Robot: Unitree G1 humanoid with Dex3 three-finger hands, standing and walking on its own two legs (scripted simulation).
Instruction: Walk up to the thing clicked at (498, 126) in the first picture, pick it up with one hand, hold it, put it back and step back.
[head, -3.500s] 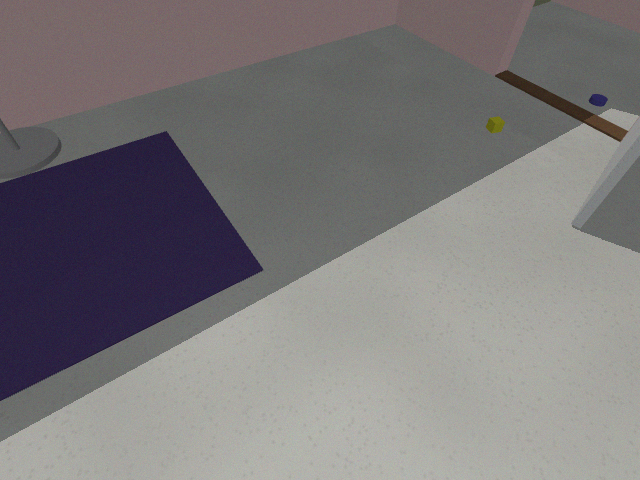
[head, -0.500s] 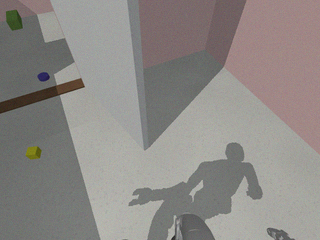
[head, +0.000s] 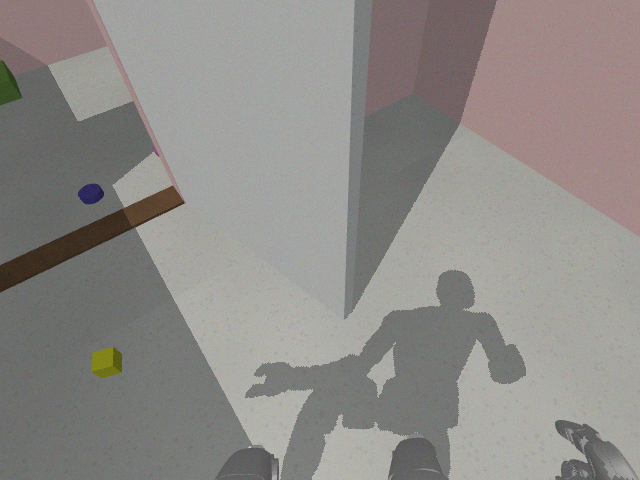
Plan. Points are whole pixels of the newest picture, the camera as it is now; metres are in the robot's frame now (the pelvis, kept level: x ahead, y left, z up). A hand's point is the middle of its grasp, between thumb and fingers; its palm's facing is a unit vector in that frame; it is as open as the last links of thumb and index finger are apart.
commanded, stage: walk up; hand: left
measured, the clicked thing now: (107, 362) +0.51 +0.68 -0.68
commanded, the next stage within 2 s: none
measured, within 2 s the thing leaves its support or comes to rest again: neither
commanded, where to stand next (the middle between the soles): +0.05 +0.66 m, yaw -30 degrees
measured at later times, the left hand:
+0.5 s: hand out of the picture +0.13 +0.53 -0.07, palm faces -0.18 -0.75 -0.64, open 7.4 cm
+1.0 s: hand out of the picture +0.17 +0.72 -0.09, palm faces -0.32 -0.76 -0.56, open 7.4 cm
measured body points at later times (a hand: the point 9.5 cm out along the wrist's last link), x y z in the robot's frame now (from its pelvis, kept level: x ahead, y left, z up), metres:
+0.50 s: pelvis +0.01 +0.22 +0.01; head +0.04 +0.16 +0.46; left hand +0.14 +0.56 -0.03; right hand +0.07 -0.13 -0.11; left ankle +0.07 +0.40 -0.62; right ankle +0.09 +0.02 -0.67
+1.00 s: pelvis -0.01 +0.47 +0.02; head +0.03 +0.42 +0.46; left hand +0.18 +0.76 -0.06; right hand -0.06 +0.15 -0.11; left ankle +0.04 +0.52 -0.62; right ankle +0.00 +0.35 -0.68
